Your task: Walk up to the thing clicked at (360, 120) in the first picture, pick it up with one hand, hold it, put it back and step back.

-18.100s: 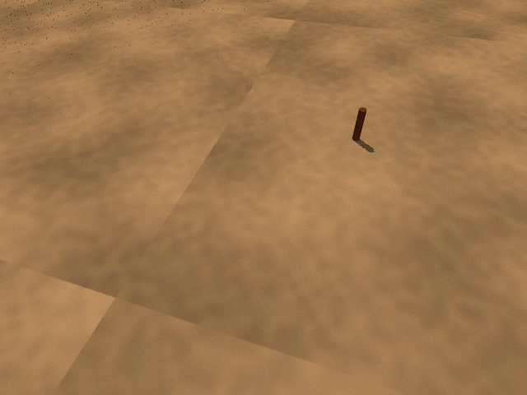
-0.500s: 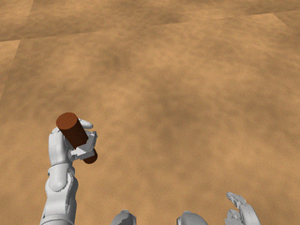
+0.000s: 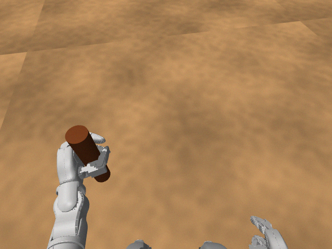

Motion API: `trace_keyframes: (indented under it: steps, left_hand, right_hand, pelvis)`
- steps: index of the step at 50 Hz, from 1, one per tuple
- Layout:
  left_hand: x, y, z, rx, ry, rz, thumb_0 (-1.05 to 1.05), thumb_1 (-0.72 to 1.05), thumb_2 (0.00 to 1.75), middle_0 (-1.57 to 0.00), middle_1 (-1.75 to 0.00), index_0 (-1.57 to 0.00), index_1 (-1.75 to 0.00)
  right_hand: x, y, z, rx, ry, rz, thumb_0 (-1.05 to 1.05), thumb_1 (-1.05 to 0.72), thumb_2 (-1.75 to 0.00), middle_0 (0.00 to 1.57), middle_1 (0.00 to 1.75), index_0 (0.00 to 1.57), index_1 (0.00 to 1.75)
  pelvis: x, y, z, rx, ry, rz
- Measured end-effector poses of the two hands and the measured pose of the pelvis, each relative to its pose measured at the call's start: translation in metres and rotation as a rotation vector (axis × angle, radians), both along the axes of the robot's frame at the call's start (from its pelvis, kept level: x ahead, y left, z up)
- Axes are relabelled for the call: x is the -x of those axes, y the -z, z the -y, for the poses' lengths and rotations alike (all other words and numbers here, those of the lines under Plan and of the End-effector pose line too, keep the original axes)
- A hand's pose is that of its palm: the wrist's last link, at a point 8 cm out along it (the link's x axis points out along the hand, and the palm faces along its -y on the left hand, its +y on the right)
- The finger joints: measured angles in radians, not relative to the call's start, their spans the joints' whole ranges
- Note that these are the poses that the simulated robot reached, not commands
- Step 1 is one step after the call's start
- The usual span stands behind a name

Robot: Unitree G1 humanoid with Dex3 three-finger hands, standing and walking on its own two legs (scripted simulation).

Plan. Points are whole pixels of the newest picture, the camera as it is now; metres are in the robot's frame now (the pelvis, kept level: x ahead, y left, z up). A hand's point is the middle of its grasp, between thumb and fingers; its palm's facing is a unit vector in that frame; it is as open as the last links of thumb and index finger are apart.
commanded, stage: hold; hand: left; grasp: from the side
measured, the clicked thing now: (91, 158) +0.33 +0.19 +0.03
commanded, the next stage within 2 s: none
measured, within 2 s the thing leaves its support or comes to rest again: neither
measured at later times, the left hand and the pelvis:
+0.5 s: hand (97, 154) +0.33 +0.17 +0.05, palm faces +0.20 -0.98 -0.01, open 5.5 cm; pelvis +0.00 +0.00 +0.01, yaw +0 degrees
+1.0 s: hand (96, 156) +0.32 +0.17 +0.05, palm faces +0.20 -0.98 -0.01, open 5.5 cm; pelvis +0.00 +0.00 +0.01, yaw +0 degrees
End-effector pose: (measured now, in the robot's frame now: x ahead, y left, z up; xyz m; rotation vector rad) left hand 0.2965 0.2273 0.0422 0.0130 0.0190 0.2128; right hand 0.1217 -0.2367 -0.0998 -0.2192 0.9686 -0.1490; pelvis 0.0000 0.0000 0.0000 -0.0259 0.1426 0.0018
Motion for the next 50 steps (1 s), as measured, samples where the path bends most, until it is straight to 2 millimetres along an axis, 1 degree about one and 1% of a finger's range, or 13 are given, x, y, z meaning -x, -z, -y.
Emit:
trace_keyframes:
  steps: [20, 39, 50]
  left_hand:
    - [0.001, -0.012, 0.005, 0.004, 0.009, 0.005, 0.02, 0.16, 1.09, -0.97, -1.11, -1.01, -1.09]
    - [0.007, -0.011, 0.003, 0.006, 0.006, 0.006, 0.02, 0.16, 1.09, -0.97, -1.11, -1.01, -1.09]
    - [0.009, -0.013, 0.004, 0.004, 0.009, 0.012, 0.02, 0.16, 1.09, -0.97, -1.11, -1.01, -1.09]
  right_hand:
    - [-0.005, -0.009, 0.002, -0.003, 0.003, 0.021, 0.01, -0.9, -0.9, 0.2, 0.3, 0.2, 0.3]
    - [-0.004, -0.011, -0.002, -0.012, -0.006, 0.027, 0.01, -0.9, -0.9, 0.2, 0.3, 0.2, 0.3]
    - [-0.005, -0.011, -0.001, -0.017, -0.009, 0.027, 0.01, -0.9, -0.9, 0.2, 0.3, 0.2, 0.3]
  pelvis:
    - [-0.001, -0.008, 0.001, -0.003, 0.001, 0.03]
    - [0.001, -0.009, -0.001, -0.003, 0.001, 0.037]
    - [0.0, -0.01, 0.0, -0.004, -0.002, 0.04]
